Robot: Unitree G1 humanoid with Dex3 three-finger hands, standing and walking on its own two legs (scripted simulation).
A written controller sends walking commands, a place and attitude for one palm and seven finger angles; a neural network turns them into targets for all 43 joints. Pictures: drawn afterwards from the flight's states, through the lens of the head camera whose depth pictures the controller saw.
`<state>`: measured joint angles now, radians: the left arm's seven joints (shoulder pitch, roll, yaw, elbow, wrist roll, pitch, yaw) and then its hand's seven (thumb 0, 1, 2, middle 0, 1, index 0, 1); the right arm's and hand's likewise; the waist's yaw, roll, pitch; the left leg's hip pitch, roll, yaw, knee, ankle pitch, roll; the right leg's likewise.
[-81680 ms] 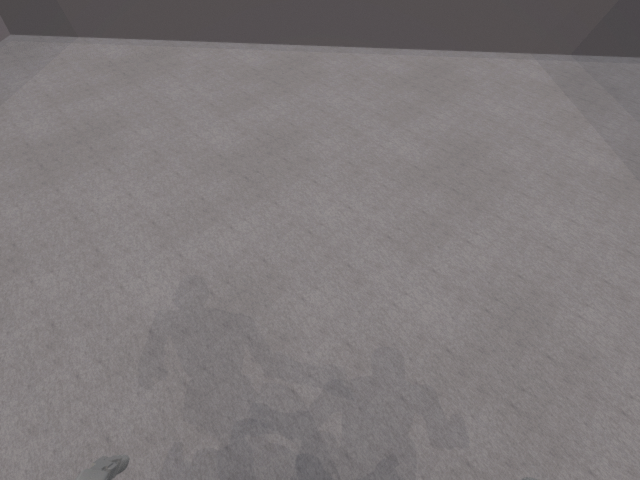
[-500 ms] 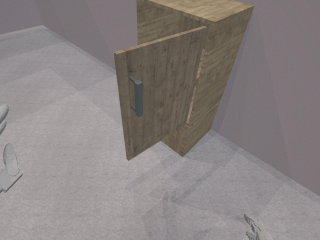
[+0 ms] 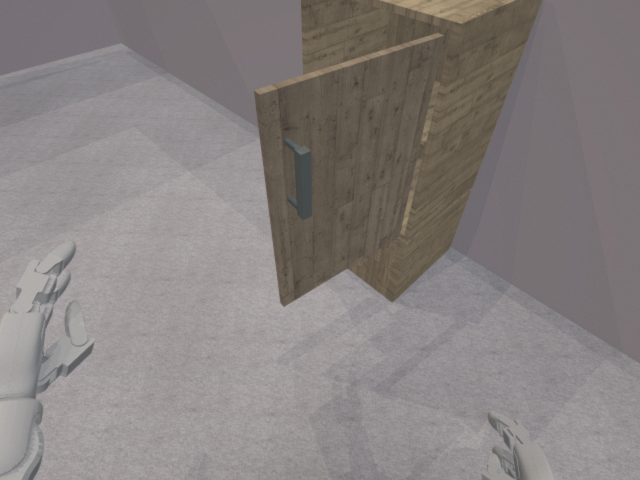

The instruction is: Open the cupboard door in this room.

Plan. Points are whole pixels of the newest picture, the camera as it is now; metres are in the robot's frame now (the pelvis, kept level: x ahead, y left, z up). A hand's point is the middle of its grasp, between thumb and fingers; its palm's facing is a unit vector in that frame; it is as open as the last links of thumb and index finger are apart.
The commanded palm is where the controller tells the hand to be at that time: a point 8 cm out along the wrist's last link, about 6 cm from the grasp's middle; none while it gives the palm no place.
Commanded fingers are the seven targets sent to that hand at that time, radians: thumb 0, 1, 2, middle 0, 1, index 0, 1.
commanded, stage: let the arm hang, fingers relaxed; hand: left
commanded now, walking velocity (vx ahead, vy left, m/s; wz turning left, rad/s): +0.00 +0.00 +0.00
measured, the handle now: (297, 179) +0.62 +0.09 +0.03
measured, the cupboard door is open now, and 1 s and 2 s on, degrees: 82 82 82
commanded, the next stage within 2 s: look to check the result in 1.04 s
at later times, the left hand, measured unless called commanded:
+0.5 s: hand out of the picture -0.07 +0.16 -0.16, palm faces +0.05 -0.98 -0.21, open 7.3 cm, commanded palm none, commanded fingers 0.00 0.90 0.90 -0.20 -0.30 -0.20 -0.30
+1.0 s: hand out of the picture +0.04 +0.12 -0.17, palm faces +0.04 -0.98 -0.18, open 7.3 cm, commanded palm none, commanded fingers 0.00 0.90 0.90 -0.20 -0.30 -0.20 -0.30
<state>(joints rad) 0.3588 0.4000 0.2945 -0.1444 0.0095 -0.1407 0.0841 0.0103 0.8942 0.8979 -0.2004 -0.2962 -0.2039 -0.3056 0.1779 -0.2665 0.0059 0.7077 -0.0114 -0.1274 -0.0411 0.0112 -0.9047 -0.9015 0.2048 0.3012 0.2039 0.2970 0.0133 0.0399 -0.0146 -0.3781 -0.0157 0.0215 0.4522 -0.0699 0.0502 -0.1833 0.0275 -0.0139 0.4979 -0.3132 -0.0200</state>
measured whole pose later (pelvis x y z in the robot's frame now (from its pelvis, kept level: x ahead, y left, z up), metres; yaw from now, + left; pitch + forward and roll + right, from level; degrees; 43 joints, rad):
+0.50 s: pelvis +0.01 -0.02 +0.00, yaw +1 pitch -1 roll -1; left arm 0.39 0.18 0.00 1.15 0.01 0.02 0.01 0.01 0.92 0.90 -0.20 -0.30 -0.20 -0.30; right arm 0.28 -0.20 -0.01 1.11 -0.02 0.04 -0.02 0.01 -0.91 -0.90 0.20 0.30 0.20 0.30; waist 0.01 0.02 0.07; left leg -0.32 -0.01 -0.01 0.42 -0.08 0.01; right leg -0.11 0.04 -0.04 0.44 -0.31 -0.04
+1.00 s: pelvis +0.04 -0.05 +0.00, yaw +0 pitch -2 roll +0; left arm 0.28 0.13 0.00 1.13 0.00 -0.01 0.04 0.02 0.93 0.90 -0.20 -0.29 -0.20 -0.30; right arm 0.25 -0.15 0.00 1.15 -0.02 0.02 -0.04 0.00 -0.92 -0.90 0.20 0.30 0.20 0.30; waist -0.01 0.00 0.04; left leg -0.25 0.01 0.00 0.43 -0.14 -0.01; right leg -0.03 0.06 -0.01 0.40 -0.34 -0.06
